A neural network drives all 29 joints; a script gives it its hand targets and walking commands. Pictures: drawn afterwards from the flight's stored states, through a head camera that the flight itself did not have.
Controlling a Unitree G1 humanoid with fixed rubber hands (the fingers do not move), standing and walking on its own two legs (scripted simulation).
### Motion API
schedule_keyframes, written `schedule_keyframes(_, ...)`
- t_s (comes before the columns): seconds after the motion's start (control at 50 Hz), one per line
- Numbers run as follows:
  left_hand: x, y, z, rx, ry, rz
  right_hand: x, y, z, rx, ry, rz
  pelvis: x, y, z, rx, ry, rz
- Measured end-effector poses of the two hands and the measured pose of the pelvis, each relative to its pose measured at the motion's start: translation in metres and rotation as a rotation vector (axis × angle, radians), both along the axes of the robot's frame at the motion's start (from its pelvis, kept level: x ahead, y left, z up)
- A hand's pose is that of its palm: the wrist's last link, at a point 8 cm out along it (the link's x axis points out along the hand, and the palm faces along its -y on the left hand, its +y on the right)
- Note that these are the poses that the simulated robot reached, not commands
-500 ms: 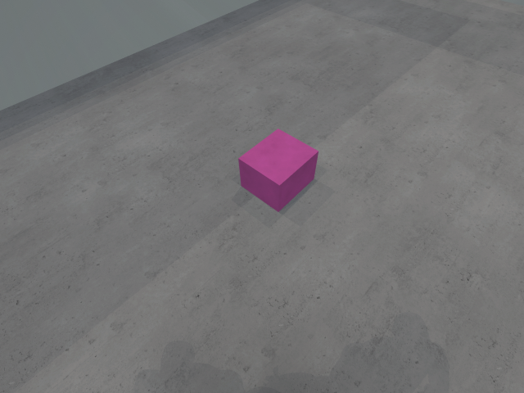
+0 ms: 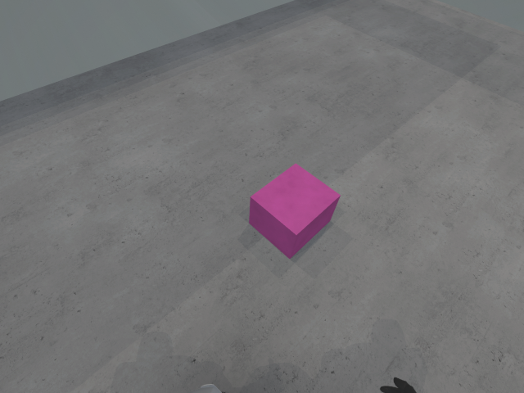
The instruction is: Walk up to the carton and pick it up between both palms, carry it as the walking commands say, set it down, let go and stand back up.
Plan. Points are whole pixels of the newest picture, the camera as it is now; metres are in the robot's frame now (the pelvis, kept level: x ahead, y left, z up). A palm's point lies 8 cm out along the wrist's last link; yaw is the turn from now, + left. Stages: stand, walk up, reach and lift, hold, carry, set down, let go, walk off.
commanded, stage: walk up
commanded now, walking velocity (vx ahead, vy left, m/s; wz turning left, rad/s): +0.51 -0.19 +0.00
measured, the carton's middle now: (292, 209) +0.93 -0.12 -0.66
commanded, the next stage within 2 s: none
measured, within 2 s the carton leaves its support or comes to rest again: neither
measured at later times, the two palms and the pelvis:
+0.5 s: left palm (189, 267) +0.37 +0.17 -0.13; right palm out of the picture +0.11 -0.26 -0.10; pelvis +0.23 -0.05 +0.02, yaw +1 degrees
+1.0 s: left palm (185, 270) +0.36 +0.17 -0.13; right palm (387, 202) +0.56 -0.27 -0.11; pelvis +0.44 -0.05 +0.01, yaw +2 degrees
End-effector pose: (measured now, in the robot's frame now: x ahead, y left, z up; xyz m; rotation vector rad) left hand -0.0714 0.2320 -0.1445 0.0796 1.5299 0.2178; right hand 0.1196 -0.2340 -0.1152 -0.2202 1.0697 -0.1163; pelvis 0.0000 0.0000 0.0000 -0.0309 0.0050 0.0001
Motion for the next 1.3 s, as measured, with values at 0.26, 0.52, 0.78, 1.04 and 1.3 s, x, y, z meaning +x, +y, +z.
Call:
schedule_keyframes(0.26,0.281,0.009,0.024,-0.063,-0.385,-0.171,-0.106,0.007,0.034,-0.037,0.404,-0.253,0.113,0.006,0.029,-0.027,-0.038,0.012)
schedule_keyframes(0.52,0.460,-0.070,0.017,-0.081,-0.429,-0.257,0.005,-0.034,0.013,0.008,0.497,-0.301,0.248,-0.052,0.011,0.006,0.033,0.012)
schedule_keyframes(0.78,0.411,-0.069,0.038,0.101,-0.153,-0.026,0.310,-0.109,-0.005,-0.010,0.177,-0.041,0.368,-0.088,0.020,0.016,0.020,0.024)
schedule_keyframes(1.04,0.454,-0.047,0.005,-0.020,-0.065,0.049,0.457,-0.020,0.004,0.028,0.030,0.051,0.455,-0.032,0.008,-0.026,0.005,0.036)
schedule_keyframes(1.3,0.597,0.019,0.008,-0.006,-0.150,-0.109,0.362,-0.010,0.031,-0.094,0.245,-0.161,0.486,0.000,0.027,-0.053,0.006,0.001)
